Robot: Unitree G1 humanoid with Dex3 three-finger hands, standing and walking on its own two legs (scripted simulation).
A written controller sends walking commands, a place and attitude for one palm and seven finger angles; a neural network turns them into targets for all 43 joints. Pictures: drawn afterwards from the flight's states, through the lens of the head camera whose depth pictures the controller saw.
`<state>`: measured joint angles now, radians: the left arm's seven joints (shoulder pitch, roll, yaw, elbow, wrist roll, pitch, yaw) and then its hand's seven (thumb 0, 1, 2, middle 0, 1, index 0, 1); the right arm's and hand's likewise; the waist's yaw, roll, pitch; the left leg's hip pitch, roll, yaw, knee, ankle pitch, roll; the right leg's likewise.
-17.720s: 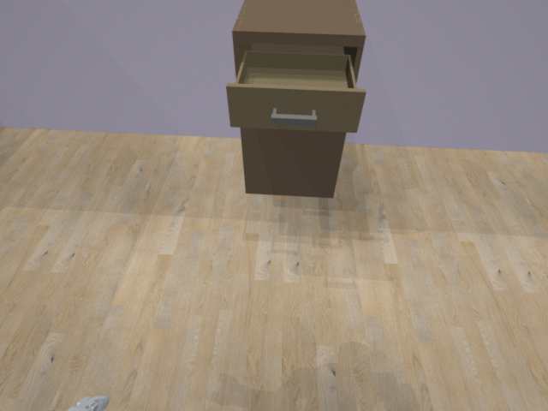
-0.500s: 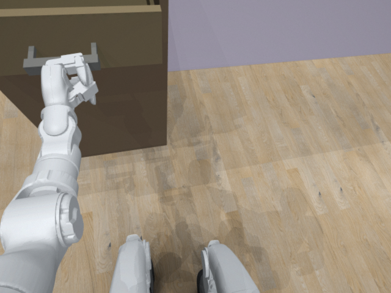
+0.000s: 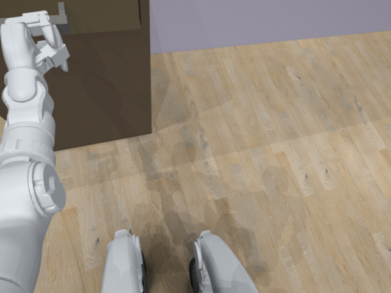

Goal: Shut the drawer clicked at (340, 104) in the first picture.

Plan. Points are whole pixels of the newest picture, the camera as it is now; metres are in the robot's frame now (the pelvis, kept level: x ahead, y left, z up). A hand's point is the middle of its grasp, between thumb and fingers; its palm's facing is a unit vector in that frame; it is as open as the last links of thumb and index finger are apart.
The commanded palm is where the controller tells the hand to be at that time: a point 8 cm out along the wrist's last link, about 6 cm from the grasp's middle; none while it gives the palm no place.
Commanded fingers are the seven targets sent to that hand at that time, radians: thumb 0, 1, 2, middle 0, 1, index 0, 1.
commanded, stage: push the drawer shut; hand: left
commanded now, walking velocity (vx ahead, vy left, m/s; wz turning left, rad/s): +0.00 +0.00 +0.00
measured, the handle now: (27, 18) +0.63 +0.25 +0.06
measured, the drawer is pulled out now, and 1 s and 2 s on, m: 0.01 0.00 0.00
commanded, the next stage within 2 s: pull the fist back off the drawer in 0.40 s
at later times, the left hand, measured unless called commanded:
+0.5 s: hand (53, 41) +0.58 +0.20 +0.06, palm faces +0.16 -0.99 -0.04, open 3.0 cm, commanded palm +0.62 +0.20 +0.07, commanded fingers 0.00 0.90 0.90 -1.40 -1.60 -1.40 -1.60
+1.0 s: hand (57, 43) +0.58 +0.19 +0.06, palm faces +0.15 -0.99 -0.03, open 2.9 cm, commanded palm +0.55 +0.19 +0.07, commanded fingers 0.00 0.90 0.90 -1.40 -1.60 -1.40 -1.60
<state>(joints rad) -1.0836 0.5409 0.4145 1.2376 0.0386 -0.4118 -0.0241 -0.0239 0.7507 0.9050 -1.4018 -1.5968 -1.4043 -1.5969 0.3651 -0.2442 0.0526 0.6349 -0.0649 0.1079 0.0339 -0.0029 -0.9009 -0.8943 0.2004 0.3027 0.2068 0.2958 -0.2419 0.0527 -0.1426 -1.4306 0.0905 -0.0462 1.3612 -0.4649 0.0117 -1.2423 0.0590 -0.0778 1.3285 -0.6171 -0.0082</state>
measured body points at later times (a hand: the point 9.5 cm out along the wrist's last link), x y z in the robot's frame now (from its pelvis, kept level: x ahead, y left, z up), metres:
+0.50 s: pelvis -0.02 +0.00 -0.02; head +0.17 +0.06 +0.38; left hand +0.56 +0.25 +0.07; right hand -0.05 -0.25 -0.11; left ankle +0.07 +0.12 -0.59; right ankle +0.00 -0.12 -0.59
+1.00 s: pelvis -0.03 +0.01 -0.02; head +0.17 +0.06 +0.39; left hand +0.56 +0.25 +0.07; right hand -0.06 -0.24 -0.10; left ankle +0.07 +0.12 -0.59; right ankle +0.00 -0.12 -0.59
